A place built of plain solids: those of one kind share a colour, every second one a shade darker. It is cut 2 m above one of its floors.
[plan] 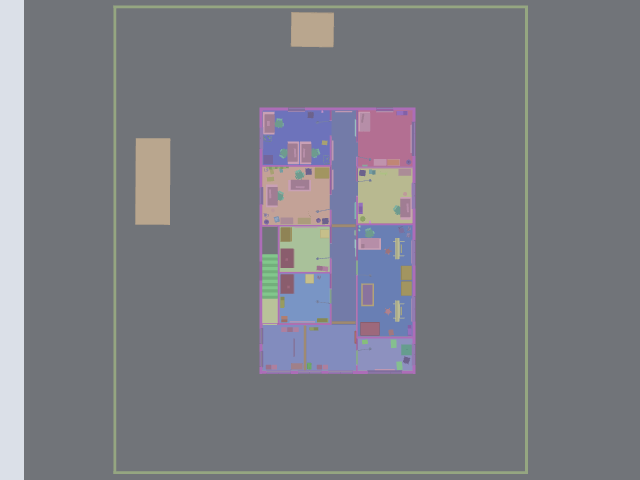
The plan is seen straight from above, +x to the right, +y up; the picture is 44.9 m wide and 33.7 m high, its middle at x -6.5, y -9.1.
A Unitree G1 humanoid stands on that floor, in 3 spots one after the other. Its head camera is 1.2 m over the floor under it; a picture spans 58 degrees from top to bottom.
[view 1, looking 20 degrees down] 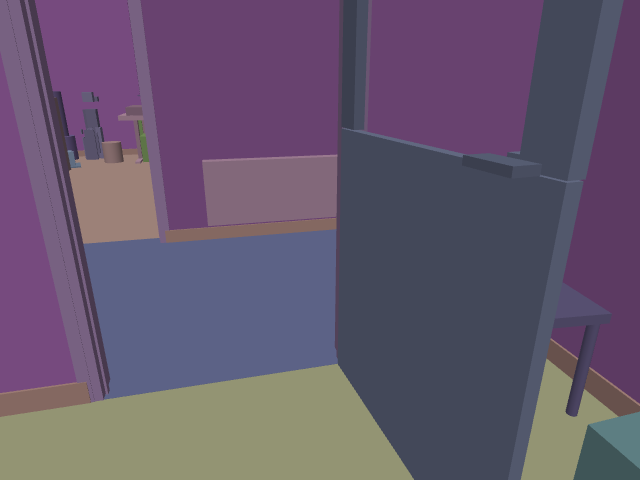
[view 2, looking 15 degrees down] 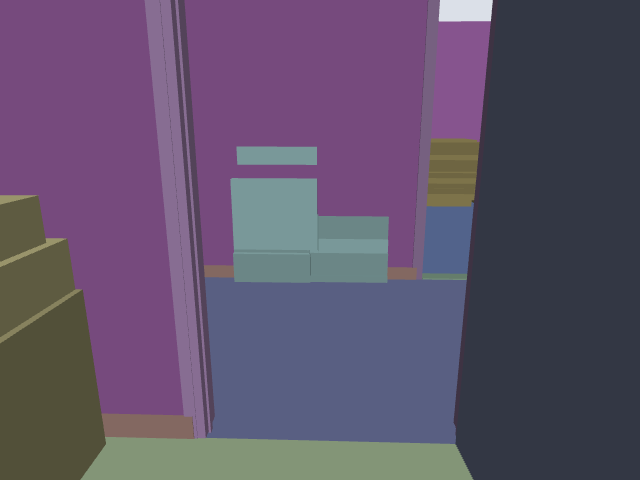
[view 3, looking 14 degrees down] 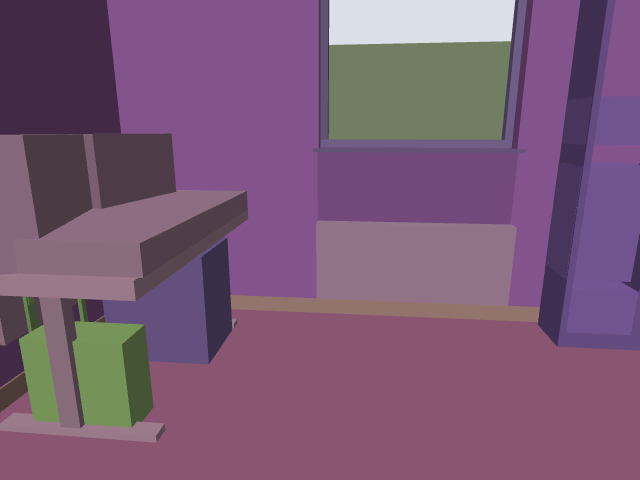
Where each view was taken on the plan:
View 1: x -2.25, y -5.50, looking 166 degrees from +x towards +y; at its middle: raised_floor_gallery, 3.51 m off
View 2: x -7.25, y -9.85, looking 2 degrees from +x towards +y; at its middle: lean_sheets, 3.36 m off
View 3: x -2.25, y -2.75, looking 96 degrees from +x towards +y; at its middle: radiator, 2.71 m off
